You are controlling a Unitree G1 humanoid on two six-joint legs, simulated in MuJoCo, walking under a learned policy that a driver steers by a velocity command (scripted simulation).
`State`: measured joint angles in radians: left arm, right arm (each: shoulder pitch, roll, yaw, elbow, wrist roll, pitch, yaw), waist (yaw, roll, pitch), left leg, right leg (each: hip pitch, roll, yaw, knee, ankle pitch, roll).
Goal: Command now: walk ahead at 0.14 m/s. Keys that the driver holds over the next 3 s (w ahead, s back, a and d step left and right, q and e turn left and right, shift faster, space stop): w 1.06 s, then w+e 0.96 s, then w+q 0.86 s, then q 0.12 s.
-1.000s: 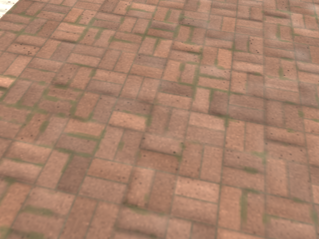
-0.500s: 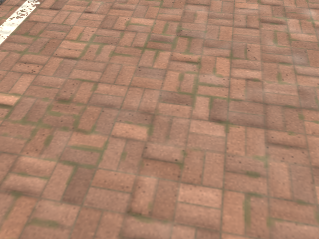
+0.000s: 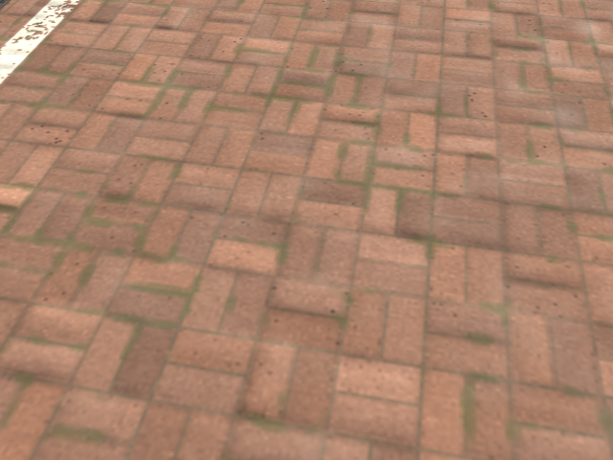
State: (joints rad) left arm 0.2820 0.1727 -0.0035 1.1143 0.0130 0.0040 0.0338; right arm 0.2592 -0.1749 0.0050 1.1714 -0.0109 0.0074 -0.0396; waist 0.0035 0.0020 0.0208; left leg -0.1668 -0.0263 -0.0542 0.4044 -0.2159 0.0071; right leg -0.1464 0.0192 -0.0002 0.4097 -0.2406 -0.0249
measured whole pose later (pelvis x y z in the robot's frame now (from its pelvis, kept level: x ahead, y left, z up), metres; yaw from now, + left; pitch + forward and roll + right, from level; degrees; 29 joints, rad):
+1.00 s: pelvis +0.44 +0.00 +0.00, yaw +0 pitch +0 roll -1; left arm 0.46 0.16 0.03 1.09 0.01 -0.10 0.00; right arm 0.09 -0.19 -0.04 0.94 -0.03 -0.04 0.03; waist 0.04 0.03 0.05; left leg -0.65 0.11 0.03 0.78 -0.04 0.04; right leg 0.01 0.10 -0.10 0.21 -0.23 -0.10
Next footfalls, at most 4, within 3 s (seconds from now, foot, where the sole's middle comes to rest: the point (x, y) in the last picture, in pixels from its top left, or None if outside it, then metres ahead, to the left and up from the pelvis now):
0.64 right None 0.41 -0.06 -0.78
1.18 left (277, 378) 0.73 0.11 -0.78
1.72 right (365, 297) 0.96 -0.12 -0.78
2.26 left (366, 202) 1.32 -0.14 -0.78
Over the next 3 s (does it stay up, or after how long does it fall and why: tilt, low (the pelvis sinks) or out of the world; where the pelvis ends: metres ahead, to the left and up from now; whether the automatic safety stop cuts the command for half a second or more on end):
stays up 1.47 -0.31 0.00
